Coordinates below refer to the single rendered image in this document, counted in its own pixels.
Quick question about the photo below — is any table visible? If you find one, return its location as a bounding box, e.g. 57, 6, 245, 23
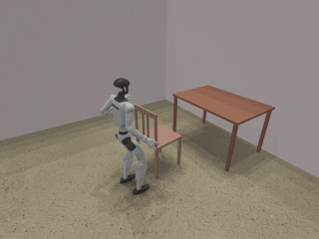
172, 85, 275, 172

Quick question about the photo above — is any left robot upper arm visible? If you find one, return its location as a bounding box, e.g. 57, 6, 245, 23
100, 95, 117, 116

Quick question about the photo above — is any robot left hand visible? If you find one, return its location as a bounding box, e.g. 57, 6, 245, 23
125, 95, 132, 101

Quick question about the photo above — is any right robot upper arm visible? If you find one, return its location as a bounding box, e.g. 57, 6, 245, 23
124, 103, 135, 132

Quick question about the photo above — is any robot right hand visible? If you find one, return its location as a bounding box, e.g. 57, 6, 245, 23
146, 138, 160, 150

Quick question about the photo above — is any robot right forearm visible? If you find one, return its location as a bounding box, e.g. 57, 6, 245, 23
129, 125, 149, 143

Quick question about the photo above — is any robot left shin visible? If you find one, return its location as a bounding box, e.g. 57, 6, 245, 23
123, 154, 134, 179

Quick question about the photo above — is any chair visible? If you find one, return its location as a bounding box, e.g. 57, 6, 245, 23
134, 104, 182, 179

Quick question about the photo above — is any robot torso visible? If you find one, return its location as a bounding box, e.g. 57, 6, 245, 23
112, 99, 132, 145

